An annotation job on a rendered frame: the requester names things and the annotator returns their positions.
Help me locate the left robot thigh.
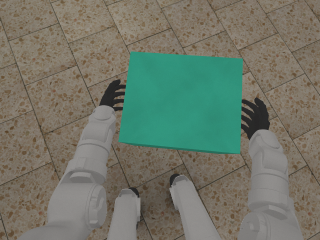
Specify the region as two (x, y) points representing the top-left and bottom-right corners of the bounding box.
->
(107, 194), (141, 240)

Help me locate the robot left forearm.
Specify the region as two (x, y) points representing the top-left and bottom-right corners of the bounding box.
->
(47, 105), (116, 222)

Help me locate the robot right forearm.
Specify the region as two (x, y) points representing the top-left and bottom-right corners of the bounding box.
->
(247, 129), (303, 237)

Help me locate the robot right hand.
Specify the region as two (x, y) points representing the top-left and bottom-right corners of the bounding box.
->
(241, 97), (270, 140)

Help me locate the right robot upper arm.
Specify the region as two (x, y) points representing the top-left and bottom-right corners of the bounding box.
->
(237, 211), (304, 240)

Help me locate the left robot upper arm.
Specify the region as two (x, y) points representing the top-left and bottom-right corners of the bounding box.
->
(16, 183), (107, 240)

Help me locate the carton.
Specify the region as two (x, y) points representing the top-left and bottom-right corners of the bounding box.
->
(118, 51), (243, 154)

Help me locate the robot left hand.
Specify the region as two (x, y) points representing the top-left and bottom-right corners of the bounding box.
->
(99, 79), (126, 112)

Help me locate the right robot foot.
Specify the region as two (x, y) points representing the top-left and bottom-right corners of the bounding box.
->
(169, 173), (180, 187)

